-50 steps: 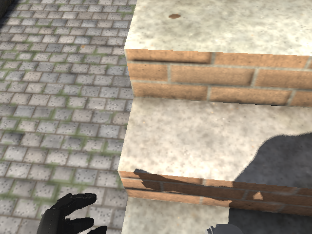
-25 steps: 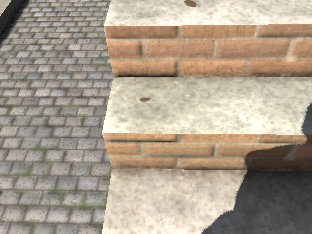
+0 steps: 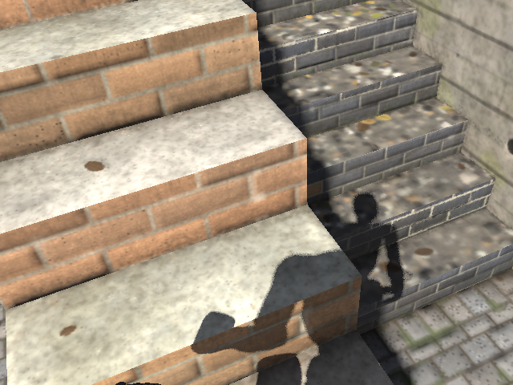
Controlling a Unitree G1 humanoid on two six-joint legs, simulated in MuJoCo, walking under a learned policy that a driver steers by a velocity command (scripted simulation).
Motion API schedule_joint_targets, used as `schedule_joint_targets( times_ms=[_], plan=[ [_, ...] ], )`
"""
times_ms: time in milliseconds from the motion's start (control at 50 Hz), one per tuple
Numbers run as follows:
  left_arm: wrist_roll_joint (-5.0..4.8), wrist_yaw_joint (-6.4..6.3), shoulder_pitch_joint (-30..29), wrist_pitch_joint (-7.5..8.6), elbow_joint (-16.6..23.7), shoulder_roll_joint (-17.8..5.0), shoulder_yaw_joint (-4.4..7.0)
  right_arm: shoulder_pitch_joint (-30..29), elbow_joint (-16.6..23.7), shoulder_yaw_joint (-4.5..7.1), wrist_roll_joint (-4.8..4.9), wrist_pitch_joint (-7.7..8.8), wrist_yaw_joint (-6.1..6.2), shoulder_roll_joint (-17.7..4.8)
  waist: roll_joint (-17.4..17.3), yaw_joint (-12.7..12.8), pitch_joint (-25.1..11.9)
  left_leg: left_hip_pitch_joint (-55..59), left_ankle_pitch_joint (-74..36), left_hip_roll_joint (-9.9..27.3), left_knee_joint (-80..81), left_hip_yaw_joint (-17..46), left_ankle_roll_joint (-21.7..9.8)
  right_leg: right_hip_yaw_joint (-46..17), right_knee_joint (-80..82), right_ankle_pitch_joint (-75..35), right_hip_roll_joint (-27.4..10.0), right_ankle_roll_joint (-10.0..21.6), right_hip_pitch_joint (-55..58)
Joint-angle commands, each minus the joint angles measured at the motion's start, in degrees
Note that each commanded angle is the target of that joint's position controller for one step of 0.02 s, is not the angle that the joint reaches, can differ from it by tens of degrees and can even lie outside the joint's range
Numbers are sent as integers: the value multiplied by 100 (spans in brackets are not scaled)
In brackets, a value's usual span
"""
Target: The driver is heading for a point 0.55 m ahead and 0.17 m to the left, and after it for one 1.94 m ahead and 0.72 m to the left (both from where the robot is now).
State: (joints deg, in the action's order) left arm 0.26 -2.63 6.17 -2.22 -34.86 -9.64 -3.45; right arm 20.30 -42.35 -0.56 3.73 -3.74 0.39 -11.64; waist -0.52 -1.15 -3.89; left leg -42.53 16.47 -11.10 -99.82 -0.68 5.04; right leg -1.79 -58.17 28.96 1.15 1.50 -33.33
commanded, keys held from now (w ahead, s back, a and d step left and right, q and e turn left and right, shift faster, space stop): w+q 0.64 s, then w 0.36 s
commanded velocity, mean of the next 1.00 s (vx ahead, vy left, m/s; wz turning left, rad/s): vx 0.39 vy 0.00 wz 0.32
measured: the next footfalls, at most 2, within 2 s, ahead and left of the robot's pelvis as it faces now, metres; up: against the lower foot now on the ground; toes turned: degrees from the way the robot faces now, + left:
left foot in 0.16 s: +0.01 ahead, +0.14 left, +0.00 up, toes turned -4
left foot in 0.60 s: -0.08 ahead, +0.16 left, -0.03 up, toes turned +15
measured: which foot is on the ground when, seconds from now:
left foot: up 0.00-0.14, down 0.16-0.28, up 0.30-0.58, down 0.60-1.00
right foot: down 0.00-0.66, up 0.68-1.00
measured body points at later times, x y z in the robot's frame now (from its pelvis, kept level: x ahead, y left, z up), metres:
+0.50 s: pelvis -0.03 +0.05 +0.01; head -0.04 +0.04 +0.46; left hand +0.19 +0.25 -0.02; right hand +0.19 -0.21 -0.05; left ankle -0.07 +0.17 -0.54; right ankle +0.04 -0.05 -0.68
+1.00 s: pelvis -0.12 +0.09 -0.04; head -0.11 +0.10 +0.41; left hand -0.30 +0.34 -0.16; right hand +0.21 +0.02 -0.01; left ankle -0.13 +0.15 -0.69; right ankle -0.14 +0.01 -0.69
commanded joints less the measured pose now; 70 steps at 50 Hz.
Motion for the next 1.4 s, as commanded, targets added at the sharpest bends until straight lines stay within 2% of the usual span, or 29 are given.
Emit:
schedule_joint_targets(
  times_ms=[20, 140, 180, 200, 220, 260, 300, 320, 400, 580, 600, 620, 660, 700, 740, 780, 840, 900, 960, 1020, 1100, 1140, 1200, 1220, 1240, 1260, 1280, 1320, 1400],
  plan=[
    [-19, -85, -687, 183, 920, -694, 213, 341, 392, 114, 72, -119, 198, -313, 1048, -57, -37, 58, -7, 264, 355, 456, 186, -2086, 2695, 1257, -1615, 400, 313],
    [-368, 366, -1465, 442, 1472, -346, 314, 1689, 581, 30, -574, -388, -59, 178, 1212, -785, 526, 1438, 337, 916, 4275, -120, -853, -329, 2400, 551, -1450, -288, -41],
    [-565, 397, -679, 253, 1147, 60, 186, 1062, 757, -86, -752, -271, -332, 381, -381, -458, 650, 882, 394, 843, 7169, -913, -1282, 937, -147, -51, -375, -108, 1920],
    [-439, 480, -1467, 208, 1499, 558, 30, 1092, 837, -441, -827, -3, -351, 1210, -1317, -740, 981, 171, -1503, 662, 7442, -137, -1570, 1469, -1672, 43, 270, -467, 2324],
    [-420, 430, -1262, 201, 2052, 371, 171, 219, 1177, -476, -716, 177, -284, 836, -1775, 106, 842, 671, -5096, 982, 6604, 1206, -1633, 1036, -2783, 550, 538, -823, 1204],
    [-33, 335, -1435, -6, 2370, -550, 286, -688, 2003, 167, -393, 343, 64, -707, -876, -49, 567, -417, -2334, 1431, 6858, 3677, -1249, -966, 20, 439, -108, -100, 1875],
    [-13, 299, -547, 212, 1982, -22, 106, -962, 1710, 39, -84, 113, 80, -406, 1283, 785, 474, -65, 1184, 88, 4289, 1863, -681, -867, 3911, -2958, -976, 277, 3216],
    [30, 233, -633, 288, 1872, -95, 95, -606, 1738, 84, -107, -112, 141, -612, 2394, 466, -781, -542, 1487, -117, 2370, 529, -67, -1415, 2054, -5440, -1576, 731, 4037],
    [-39, -85, -897, 448, 1735, 354, -65, -493, 1709, 24, -561, -16, 85, -146, 515, -97, -469, -607, 118, 623, 447, 987, 141, -1669, 2123, -1932, -1795, 786, 1584],
    [-159, 174, -727, 513, 1330, -129, 241, -900, 1703, 242, -384, -16, -248, -763, 852, -198, 238, 642, -64, 1078, 3249, 52, 20, -796, 1333, -624, -1662, 894, -253],
    [391, 184, -61, 386, 1263, -59, -117, -565, 773, -280, -789, 185, -687, -536, -250, 587, 361, -80, 404, 1319, 4300, 1038, -714, -1789, 1466, 95, -1376, 1044, -889],
    [375, 226, -371, 250, 1118, -236, -87, -317, 772, -353, -754, 471, -792, -303, -320, 300, 78, -167, -415, 1065, 4754, 726, -882, -1456, 1038, 33, -1023, 1016, -366],
    [463, 75, 53, -139, 899, -595, 24, -116, 542, -259, -818, 977, -898, -905, -499, 537, -1087, 1582, -3183, 1048, 6604, 399, -1396, -256, -25, -624, -100, 367, -122],
    [759, 191, 746, -196, 603, -452, 98, 259, 552, -60, -478, 976, -771, -1415, -1002, 275, -1300, 4160, -6972, 1842, 5534, 1800, -1877, -36, -2432, 8, 450, -493, -2954],
    [-145, 85, 803, -106, 367, -1277, 518, 76, 908, 114, -933, 517, -838, -2409, -77, -259, -1914, 4151, -10436, 2833, 5040, 2925, -1351, -768, -5185, -726, 892, -1148, -3803],
    [154, 147, 2278, 256, -366, -1245, 671, -1262, 1574, -109, -521, 219, -414, -1946, 93, 634, -1492, 2846, -6703, 2374, 5134, 3109, -363, -1610, -5200, -2225, 777, -787, -3470],
    [916, 715, 3261, 497, -1339, -1617, 848, -3540, 2757, -557, -190, -229, -59, -680, -56, 907, -966, -168, -4320, 1088, 5401, 1421, -4, 109, -3917, -3015, 761, -133, -1037],
    [663, 742, 2515, 319, -1601, -1186, 658, -2506, 3004, -779, -339, -224, 88, 10, -143, -145, -600, 455, -2601, 933, 4960, 1314, 281, -86, -2354, -2702, 665, -13, -1820],
    [911, 815, 2742, 354, -1792, -773, 256, -1693, 2819, -817, -313, -123, -42, 336, 328, -660, -739, 1518, -1598, 967, 4057, 1314, 146, -436, 88, -2434, 95, 197, -2180],
    [803, 644, 2490, 365, -1542, -980, 230, -1356, 2784, -683, -413, 203, -87, -102, -235, -832, -1537, 1988, -494, 1597, 4503, 2689, -761, -1069, -1042, -2132, 225, -63, -2542],
    [1267, 469, 5782, 343, -2248, -1070, 373, -2880, 3511, -408, 172, 491, 134, -529, -463, 714, -2399, 2282, -3707, 1826, 4281, 2214, -378, -548, -1549, -906, 694, -475, -1678],
    [1236, 810, 4434, 310, -2082, -830, 94, -2743, 3331, -652, -74, 323, 57, 139, 242, 173, -1696, 1139, 96, 1407, 3218, 1829, -795, -926, -625, -1377, 290, -67, -2060],
    [976, 995, 3935, 327, -2009, -943, 25, -2636, 2975, -816, -392, -123, -61, 216, 150, 471, -1626, -775, 678, 994, 2157, 469, -358, -422, -51, -2075, 305, 326, -734],
    [849, 1075, 3968, 294, -2124, -937, 69, -2700, 2787, -837, -202, -153, -132, 250, 189, 747, -1511, -1183, 899, 902, 1104, 247, -358, -419, 584, -1770, 242, 501, -574],
    [-117, 446, 3501, 258, -1216, -942, 546, -3275, 1910, -272, -1024, 320, 301, 103, 913, 1866, -1506, -634, 348, 510, -967, -1159, -154, 398, 2361, -2667, -349, 1104, 1379],
    [-109, 244, 1501, 437, -556, -1049, 529, -2197, 2224, -191, -821, 403, 334, 110, 1432, 122, -1037, -19, -7, 697, -1585, 487, -28, -2604, 3322, -294, -945, 1360, -691],
    [58, 107, 10, 473, 310, -1245, 556, -1651, 2300, -37, -659, 241, 388, -110, 367, -616, -1010, 206, -346, 848, -2583, 1197, 140, -3743, 3706, 883, -1952, 1526, -1421],
    [75, -40, -1902, 408, 1214, -1310, 574, -40, 1503, 462, -595, -204, 434, -1020, -495, -1439, -751, 1818, -1601, 808, -2753, 744, 497, -2895, 4175, 612, -2048, 964, -2575],
    [220, -118, -822, 314, 733, -952, 502, 26, 1070, 599, -513, -246, 137, -928, -808, -767, 417, 2641, -359, 643, 1542, -894, -217, 335, 1582, -201, -604, 188, -1509]
  ],
)
Keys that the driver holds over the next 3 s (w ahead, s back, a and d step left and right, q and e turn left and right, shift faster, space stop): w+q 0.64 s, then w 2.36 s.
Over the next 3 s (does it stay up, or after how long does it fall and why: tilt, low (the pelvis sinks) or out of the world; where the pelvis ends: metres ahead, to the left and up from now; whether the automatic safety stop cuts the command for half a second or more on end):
stays up -1.14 -0.33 -0.71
